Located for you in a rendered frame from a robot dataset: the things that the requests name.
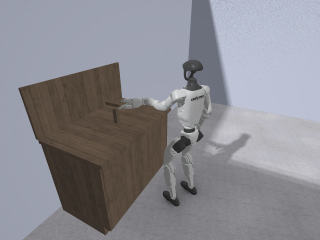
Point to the robot right hand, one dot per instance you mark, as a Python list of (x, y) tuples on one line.
[(197, 127)]

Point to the robot left forearm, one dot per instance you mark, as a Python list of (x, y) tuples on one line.
[(152, 102)]

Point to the counter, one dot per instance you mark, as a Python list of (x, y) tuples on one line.
[(100, 157)]

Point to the robot left upper arm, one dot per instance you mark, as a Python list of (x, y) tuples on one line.
[(175, 97)]

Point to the robot right forearm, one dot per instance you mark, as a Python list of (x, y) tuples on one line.
[(203, 119)]

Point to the robot right upper arm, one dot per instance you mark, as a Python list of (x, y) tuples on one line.
[(207, 109)]

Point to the robot shin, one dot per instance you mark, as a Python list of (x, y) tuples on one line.
[(189, 172), (170, 179)]

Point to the robot left hand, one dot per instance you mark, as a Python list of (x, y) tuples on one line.
[(136, 103)]

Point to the tap lever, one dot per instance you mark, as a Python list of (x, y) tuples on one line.
[(127, 104)]

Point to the right robot shin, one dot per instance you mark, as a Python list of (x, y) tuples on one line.
[(189, 172)]

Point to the left robot shin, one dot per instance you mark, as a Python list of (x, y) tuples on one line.
[(170, 179)]

